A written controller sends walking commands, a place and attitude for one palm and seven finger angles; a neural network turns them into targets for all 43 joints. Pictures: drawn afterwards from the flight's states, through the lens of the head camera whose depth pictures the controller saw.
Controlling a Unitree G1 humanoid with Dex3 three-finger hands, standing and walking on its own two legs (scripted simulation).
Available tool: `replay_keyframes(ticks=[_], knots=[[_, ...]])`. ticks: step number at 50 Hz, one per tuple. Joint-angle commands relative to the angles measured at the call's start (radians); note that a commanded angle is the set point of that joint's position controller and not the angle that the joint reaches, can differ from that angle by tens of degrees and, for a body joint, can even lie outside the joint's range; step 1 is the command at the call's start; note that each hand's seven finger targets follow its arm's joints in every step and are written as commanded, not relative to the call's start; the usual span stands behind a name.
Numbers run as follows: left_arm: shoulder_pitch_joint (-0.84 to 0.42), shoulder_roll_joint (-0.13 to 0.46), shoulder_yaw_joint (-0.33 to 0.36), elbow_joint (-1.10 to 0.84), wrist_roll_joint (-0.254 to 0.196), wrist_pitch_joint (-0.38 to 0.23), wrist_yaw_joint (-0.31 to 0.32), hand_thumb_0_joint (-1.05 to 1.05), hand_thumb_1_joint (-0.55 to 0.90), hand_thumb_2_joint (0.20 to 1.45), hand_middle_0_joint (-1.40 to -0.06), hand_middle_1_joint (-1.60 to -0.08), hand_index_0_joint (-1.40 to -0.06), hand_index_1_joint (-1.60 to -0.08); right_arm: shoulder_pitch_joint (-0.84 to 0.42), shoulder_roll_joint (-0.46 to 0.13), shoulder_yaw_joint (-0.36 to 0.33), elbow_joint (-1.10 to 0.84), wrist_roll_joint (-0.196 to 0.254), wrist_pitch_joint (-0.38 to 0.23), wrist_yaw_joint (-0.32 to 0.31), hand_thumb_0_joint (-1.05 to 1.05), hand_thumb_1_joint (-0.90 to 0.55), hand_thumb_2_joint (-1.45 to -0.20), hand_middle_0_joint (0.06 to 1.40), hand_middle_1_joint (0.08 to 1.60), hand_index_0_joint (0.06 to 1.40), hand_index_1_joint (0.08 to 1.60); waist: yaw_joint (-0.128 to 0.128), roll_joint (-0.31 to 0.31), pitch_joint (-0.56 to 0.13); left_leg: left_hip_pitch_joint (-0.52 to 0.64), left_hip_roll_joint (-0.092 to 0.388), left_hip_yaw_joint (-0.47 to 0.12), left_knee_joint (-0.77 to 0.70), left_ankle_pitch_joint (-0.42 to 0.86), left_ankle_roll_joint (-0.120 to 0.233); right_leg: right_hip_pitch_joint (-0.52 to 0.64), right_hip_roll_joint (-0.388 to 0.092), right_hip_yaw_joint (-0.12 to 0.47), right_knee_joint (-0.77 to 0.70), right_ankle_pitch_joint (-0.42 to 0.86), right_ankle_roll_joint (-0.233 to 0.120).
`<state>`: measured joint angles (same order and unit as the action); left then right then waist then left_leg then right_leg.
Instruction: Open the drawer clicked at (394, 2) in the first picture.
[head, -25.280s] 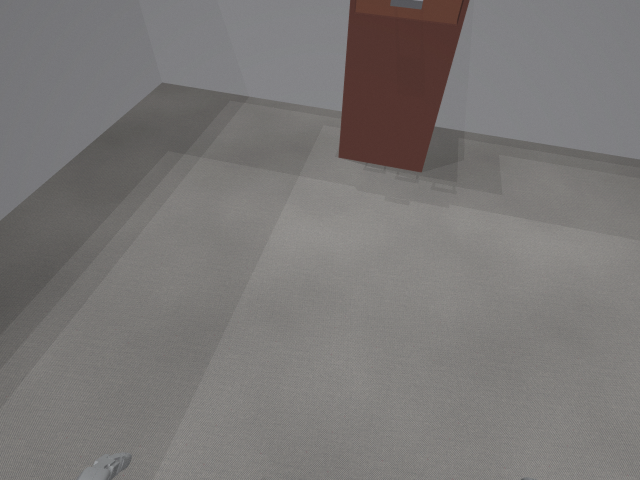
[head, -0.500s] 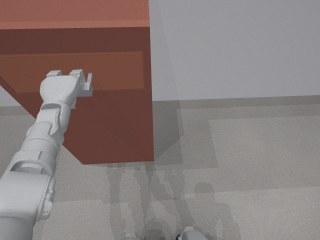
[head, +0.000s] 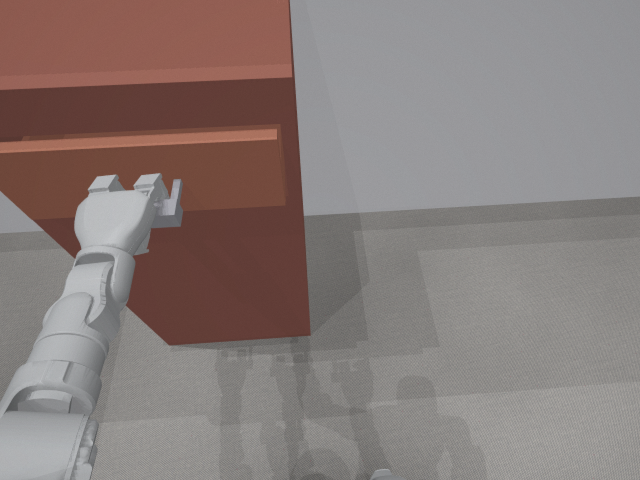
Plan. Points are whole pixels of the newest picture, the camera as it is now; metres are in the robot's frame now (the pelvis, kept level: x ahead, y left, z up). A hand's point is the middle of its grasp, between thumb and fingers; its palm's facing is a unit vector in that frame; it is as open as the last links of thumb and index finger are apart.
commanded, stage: pull the drawer open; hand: left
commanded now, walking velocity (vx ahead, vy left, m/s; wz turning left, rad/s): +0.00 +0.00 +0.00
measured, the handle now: (138, 201) +0.47 +0.25 +0.04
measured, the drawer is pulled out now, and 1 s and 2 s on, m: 0.02 0.15 0.26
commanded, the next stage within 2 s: none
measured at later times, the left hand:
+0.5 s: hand (126, 288) +0.35 +0.24 +0.02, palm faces -0.02 -0.03 -1.00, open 5.9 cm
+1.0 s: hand (117, 333) +0.29 +0.24 +0.02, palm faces +0.00 -0.05 -1.00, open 5.8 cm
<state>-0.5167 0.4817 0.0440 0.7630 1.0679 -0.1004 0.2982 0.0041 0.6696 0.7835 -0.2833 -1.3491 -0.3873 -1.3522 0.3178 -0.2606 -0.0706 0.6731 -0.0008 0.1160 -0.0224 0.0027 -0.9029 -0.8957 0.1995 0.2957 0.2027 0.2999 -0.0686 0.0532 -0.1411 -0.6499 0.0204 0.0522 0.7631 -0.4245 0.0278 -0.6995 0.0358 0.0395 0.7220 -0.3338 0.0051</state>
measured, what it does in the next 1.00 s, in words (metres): stands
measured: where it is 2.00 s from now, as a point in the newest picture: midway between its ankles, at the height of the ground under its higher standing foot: outside the picture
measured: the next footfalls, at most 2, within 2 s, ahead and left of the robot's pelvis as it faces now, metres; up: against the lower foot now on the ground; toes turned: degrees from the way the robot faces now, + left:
none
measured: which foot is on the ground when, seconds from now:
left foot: down 0.00-1.00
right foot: down 0.00-1.00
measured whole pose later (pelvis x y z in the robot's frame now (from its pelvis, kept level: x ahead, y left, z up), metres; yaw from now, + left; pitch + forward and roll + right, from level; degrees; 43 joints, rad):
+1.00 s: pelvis -0.01 -0.01 +0.01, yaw +1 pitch +10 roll +0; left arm -0.06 0.42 -0.02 0.36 1.04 -0.07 0.34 0.00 0.66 0.81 -0.29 -1.35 -0.41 -1.35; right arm 0.18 -0.25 -0.06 0.66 0.00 0.06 -0.06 0.01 -0.90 -0.90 0.20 0.30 0.20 0.30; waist 0.01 0.05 -0.09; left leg -0.48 0.01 0.04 0.70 -0.39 0.01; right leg -0.54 0.03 0.03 0.70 -0.33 -0.01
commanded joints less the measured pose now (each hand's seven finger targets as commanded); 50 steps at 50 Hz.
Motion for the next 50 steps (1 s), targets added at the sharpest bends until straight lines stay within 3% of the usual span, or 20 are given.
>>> replay_keyframes(ticks=[1,6,8,9,13,14,19,20,21,23,29,31,34,37,39,41,43,46,48,50], knots=[[-0.169,0.289,0.114,-0.215,-0.026,0.041,0.044,0.000,0.900,0.900,-0.400,-1.350,-0.400,-1.350,0.033,-0.151,-0.051,-0.098,0.004,-0.026,-0.011,0.000,-0.900,-0.900,0.200,0.300,0.200,0.300,0.062,-0.019,-0.394,0.197,-0.021,-0.019,-0.056,0.633,0.007,0.335,0.013,-0.048,-0.033,0.497,-0.034],[-0.102,0.242,0.092,-0.327,-0.029,0.063,0.055,0.000,0.900,0.900,-0.400,-1.350,-0.400,-1.350,0.003,-0.143,-0.052,-0.114,0.005,-0.035,-0.009,0.000,-0.900,-0.900,0.200,0.300,0.200,0.300,0.067,0.019,-0.407,0.264,-0.017,-0.027,-0.060,0.708,0.001,0.339,0.012,-0.054,-0.038,0.512,-0.035],[-0.060,0.224,0.084,-0.353,-0.029,0.075,0.059,0.000,0.900,0.900,-0.400,-1.350,-0.400,-1.350,-0.011,-0.136,-0.050,-0.120,0.006,-0.039,-0.008,0.000,-0.900,-0.900,0.200,0.300,0.200,0.300,0.073,0.026,-0.385,0.278,-0.017,-0.031,-0.062,0.715,-0.002,0.331,0.014,-0.060,-0.039,0.504,-0.034],[-0.048,0.188,0.055,-0.349,-0.032,0.083,0.057,0.000,0.900,0.900,-0.400,-1.350,-0.400,-1.350,-0.022,-0.134,-0.047,-0.125,0.007,-0.040,-0.008,0.000,-0.900,-0.900,0.200,0.300,0.200,0.300,0.062,0.003,-0.351,0.270,-0.017,-0.031,-0.067,0.685,-0.002,0.322,0.014,-0.065,-0.047,0.488,-0.033],[-0.066,0.232,0.089,-0.369,-0.029,0.090,0.060,0.000,0.900,0.900,-0.400,-1.350,-0.400,-1.350,-0.048,-0.136,-0.041,-0.124,0.007,-0.043,-0.019,0.000,-0.900,-0.900,0.200,0.300,0.200,0.300,0.065,-0.013,-0.326,0.260,-0.024,-0.029,-0.084,0.597,-0.003,0.334,0.012,-0.063,-0.057,0.451,-0.035],[-0.059,0.204,0.064,-0.369,-0.028,0.091,0.060,0.000,0.900,0.900,-0.400,-1.350,-0.400,-1.350,-0.060,-0.130,-0.036,-0.131,0.007,-0.045,-0.021,0.000,-0.900,-0.900,0.200,0.300,0.200,0.300,0.066,-0.006,-0.309,0.253,-0.029,-0.027,-0.090,0.578,-0.003,0.330,0.011,-0.065,-0.061,0.439,-0.036],[-0.094,0.211,0.060,-0.349,-0.016,0.086,0.061,0.000,0.900,0.900,-0.400,-1.350,-0.400,-1.350,-0.084,-0.125,-0.029,-0.124,0.009,-0.051,-0.032,0.000,-0.900,-0.900,0.200,0.300,0.200,0.300,0.067,-0.004,-0.269,0.240,-0.038,-0.025,-0.103,0.481,-0.005,0.315,0.008,-0.065,-0.068,0.378,-0.041],[-0.097,0.190,0.042,-0.353,-0.014,0.084,0.061,0.000,0.900,0.900,-0.400,-1.350,-0.400,-1.350,-0.087,-0.122,-0.029,-0.126,0.009,-0.053,-0.033,0.000,-0.900,-0.900,0.200,0.300,0.200,0.300,0.067,-0.001,-0.277,0.248,-0.038,-0.029,-0.104,0.484,-0.006,0.310,0.009,-0.068,-0.066,0.368,-0.043],[-0.094,0.209,0.063,-0.383,-0.015,0.077,0.062,0.000,0.900,0.900,-0.400,-1.350,-0.400,-1.350,-0.090,-0.125,-0.032,-0.128,0.006,-0.054,-0.034,0.000,-0.900,-0.900,0.200,0.300,0.200,0.300,0.078,0.015,-0.310,0.265,-0.037,-0.027,-0.102,0.513,-0.006,0.327,0.007,-0.063,-0.065,0.381,-0.045],[-0.034,0.211,0.071,-0.400,-0.017,0.077,0.065,0.000,0.900,0.900,-0.400,-1.350,-0.400,-1.350,-0.102,-0.118,-0.030,-0.136,0.004,-0.056,-0.034,0.000,-0.900,-0.900,0.200,0.300,0.200,0.300,0.094,0.008,-0.337,0.268,-0.041,-0.025,-0.099,0.531,-0.007,0.359,0.006,-0.057,-0.059,0.416,-0.043],[0.088,0.215,0.103,-0.422,-0.050,0.064,0.049,0.000,0.900,0.900,-0.400,-1.350,-0.400,-1.350,-0.135,-0.116,-0.025,-0.149,0.006,-0.066,-0.043,0.000,-0.900,-0.900,0.200,0.300,0.200,0.300,0.106,-0.065,-0.286,0.213,-0.049,-0.014,-0.115,0.452,-0.001,0.406,0.002,-0.043,-0.076,0.435,-0.036],[0.116,0.250,0.139,-0.434,-0.055,0.058,0.047,0.000,0.900,0.900,-0.400,-1.350,-0.400,-1.350,-0.148,-0.120,-0.023,-0.150,0.005,-0.064,-0.046,0.000,-0.900,-0.900,0.200,0.300,0.200,0.300,0.120,-0.054,-0.285,0.203,-0.051,-0.014,-0.125,0.437,-0.003,0.426,-0.001,-0.039,-0.077,0.431,-0.038],[0.172,0.220,0.119,-0.487,-0.047,0.051,0.056,0.000,0.900,0.900,-0.400,-1.350,-0.400,-1.350,-0.163,-0.109,-0.021,-0.158,0.005,-0.071,-0.046,0.000,-0.900,-0.900,0.200,0.300,0.200,0.300,0.123,-0.012,-0.272,0.218,-0.051,-0.011,-0.128,0.445,-0.005,0.412,0.000,-0.036,-0.077,0.431,-0.040],[0.199,0.234,0.138,-0.515,-0.042,0.051,0.066,0.000,0.900,0.900,-0.400,-1.350,-0.400,-1.350,-0.170,-0.110,-0.023,-0.153,0.004,-0.072,-0.045,0.000,-0.900,-0.900,0.200,0.300,0.200,0.300,0.125,-0.017,-0.271,0.222,-0.051,-0.013,-0.131,0.432,-0.007,0.410,0.001,-0.033,-0.078,0.414,-0.040],[0.229,0.204,0.120,-0.532,-0.046,0.056,0.074,0.000,0.900,0.900,-0.400,-1.350,-0.400,-1.350,-0.177,-0.107,-0.023,-0.157,0.006,-0.079,-0.044,0.000,-0.900,-0.900,0.200,0.300,0.200,0.300,0.123,-0.025,-0.255,0.221,-0.052,-0.009,-0.133,0.410,-0.007,0.403,0.001,-0.036,-0.085,0.396,-0.039],[0.258,0.240,0.161,-0.547,-0.049,0.058,0.082,0.000,0.900,0.900,-0.400,-1.350,-0.400,-1.350,-0.186,-0.112,-0.024,-0.152,0.003,-0.080,-0.047,0.000,-0.900,-0.900,0.200,0.300,0.200,0.300,0.133,-0.022,-0.265,0.222,-0.051,-0.013,-0.136,0.421,-0.009,0.418,0.002,-0.032,-0.082,0.399,-0.043],[0.257,0.191,0.113,-0.571,-0.050,0.063,0.087,0.000,0.900,0.900,-0.400,-1.350,-0.400,-1.350,-0.191,-0.105,-0.023,-0.156,0.006,-0.088,-0.045,0.000,-0.900,-0.900,0.200,0.300,0.200,0.300,0.121,-0.005,-0.248,0.232,-0.052,-0.010,-0.137,0.403,-0.009,0.398,0.001,-0.036,-0.086,0.386,-0.040],[0.295,0.215,0.144,-0.572,-0.053,0.070,0.089,0.000,0.900,0.900,-0.400,-1.350,-0.400,-1.350,-0.201,-0.109,-0.022,-0.153,0.005,-0.089,-0.049,0.000,-0.900,-0.900,0.200,0.300,0.200,0.300,0.131,-0.027,-0.247,0.225,-0.054,-0.014,-0.140,0.398,-0.010,0.411,0.003,-0.034,-0.087,0.376,-0.040],[0.272,0.197,0.119,-0.595,-0.055,0.072,0.092,0.000,0.900,0.900,-0.400,-1.350,-0.400,-1.350,-0.208,-0.105,-0.019,-0.154,0.007,-0.096,-0.051,0.000,-0.900,-0.900,0.200,0.300,0.200,0.300,0.120,-0.022,-0.234,0.227,-0.056,-0.011,-0.139,0.375,-0.008,0.403,-0.001,-0.031,-0.092,0.371,-0.037],[0.330,0.208,0.141,-0.590,-0.054,0.076,0.093,0.000,0.900,0.900,-0.400,-1.350,-0.400,-1.350,-0.217,-0.102,-0.019,-0.155,0.006,-0.098,-0.051,0.000,-0.900,-0.900,0.200,0.300,0.200,0.300,0.133,-0.037,-0.235,0.226,-0.057,-0.010,-0.140,0.379,-0.009,0.414,0.000,-0.029,-0.091,0.376,-0.038]])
